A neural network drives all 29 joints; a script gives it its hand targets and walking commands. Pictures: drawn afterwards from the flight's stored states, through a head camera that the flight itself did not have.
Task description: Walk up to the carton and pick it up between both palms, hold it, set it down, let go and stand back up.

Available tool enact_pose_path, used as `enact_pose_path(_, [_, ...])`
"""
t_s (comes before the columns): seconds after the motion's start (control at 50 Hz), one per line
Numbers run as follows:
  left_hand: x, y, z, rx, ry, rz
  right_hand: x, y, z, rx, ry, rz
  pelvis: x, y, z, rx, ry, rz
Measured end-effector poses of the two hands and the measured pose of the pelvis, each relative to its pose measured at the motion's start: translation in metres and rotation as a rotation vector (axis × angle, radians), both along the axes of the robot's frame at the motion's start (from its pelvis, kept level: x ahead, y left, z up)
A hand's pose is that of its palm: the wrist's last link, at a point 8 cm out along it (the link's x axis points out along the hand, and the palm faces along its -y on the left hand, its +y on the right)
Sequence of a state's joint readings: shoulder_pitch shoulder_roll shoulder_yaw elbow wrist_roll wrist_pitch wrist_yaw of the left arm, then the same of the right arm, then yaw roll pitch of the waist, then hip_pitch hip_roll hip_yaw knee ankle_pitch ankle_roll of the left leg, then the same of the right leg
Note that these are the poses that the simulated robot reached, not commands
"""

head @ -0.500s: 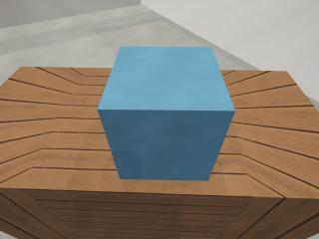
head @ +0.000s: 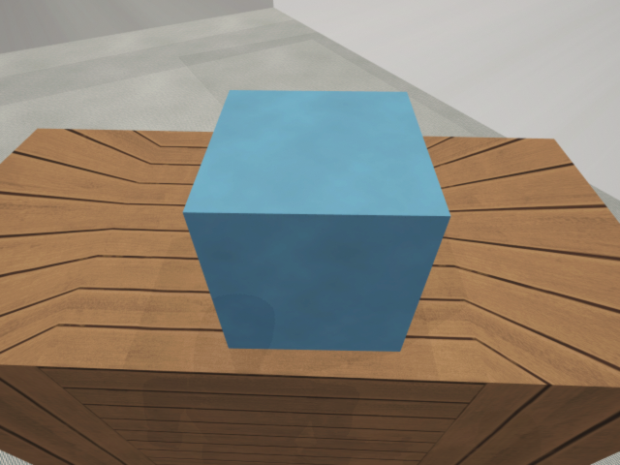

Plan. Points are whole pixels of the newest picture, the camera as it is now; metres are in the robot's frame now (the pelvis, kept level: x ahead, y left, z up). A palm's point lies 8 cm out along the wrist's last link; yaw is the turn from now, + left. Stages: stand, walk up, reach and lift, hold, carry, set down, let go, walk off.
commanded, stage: stand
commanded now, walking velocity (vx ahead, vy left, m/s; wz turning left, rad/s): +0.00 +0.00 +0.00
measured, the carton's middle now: (316, 222) +0.47 +0.01 +0.07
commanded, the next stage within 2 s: none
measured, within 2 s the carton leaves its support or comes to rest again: neither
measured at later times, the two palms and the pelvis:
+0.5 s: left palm out of the picture +0.08 +0.26 -0.11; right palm out of the picture +0.06 -0.26 -0.11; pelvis +0.00 +0.00 +0.00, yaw +0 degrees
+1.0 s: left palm out of the picture +0.07 +0.26 -0.11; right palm out of the picture +0.06 -0.26 -0.11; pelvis +0.01 +0.00 +0.00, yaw +0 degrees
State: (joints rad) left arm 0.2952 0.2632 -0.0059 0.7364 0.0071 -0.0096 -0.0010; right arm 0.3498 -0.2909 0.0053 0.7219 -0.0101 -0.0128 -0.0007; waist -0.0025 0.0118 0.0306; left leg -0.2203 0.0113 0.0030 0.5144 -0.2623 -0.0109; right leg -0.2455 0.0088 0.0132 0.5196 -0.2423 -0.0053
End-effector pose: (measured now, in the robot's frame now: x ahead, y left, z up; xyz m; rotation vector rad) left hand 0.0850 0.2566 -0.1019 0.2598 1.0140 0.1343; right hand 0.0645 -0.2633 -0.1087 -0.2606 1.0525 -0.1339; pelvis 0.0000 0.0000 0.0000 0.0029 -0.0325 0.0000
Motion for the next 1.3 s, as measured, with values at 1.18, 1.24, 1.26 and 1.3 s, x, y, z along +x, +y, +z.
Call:
enact_pose_path(1.18, [-0.017, 0.005, -0.01, -0.003, 0.084, 0.042, -0.007, 0.004, -0.003, -0.01, 0.064, -0.025, 0.007, 0.004, 0.002, -0.002, 0.003, 0.004])
enact_pose_path(1.24, [-0.018, 0.006, -0.01, -0.003, 0.09, 0.045, -0.007, 0.004, -0.004, -0.01, 0.068, -0.027, 0.007, 0.004, 0.003, -0.002, 0.003, 0.004])
enact_pose_path(1.26, [-0.019, 0.006, -0.01, -0.003, 0.092, 0.046, -0.008, 0.004, -0.004, -0.01, 0.069, -0.027, 0.007, 0.004, 0.003, -0.002, 0.003, 0.005])
enact_pose_path(1.3, [-0.02, 0.006, -0.011, -0.003, 0.095, 0.047, -0.008, 0.004, -0.004, -0.01, 0.072, -0.028, 0.007, 0.004, 0.003, -0.002, 0.003, 0.005])
